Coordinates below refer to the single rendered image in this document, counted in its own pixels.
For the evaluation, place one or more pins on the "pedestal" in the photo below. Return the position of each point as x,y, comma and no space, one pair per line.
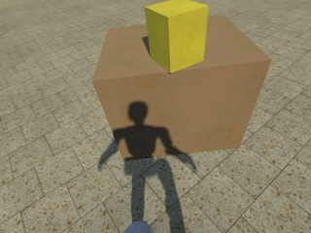
204,107

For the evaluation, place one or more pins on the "carton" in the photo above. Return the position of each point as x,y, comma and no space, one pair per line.
177,33

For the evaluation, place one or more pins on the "robot left thigh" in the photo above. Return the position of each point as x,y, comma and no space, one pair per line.
139,227

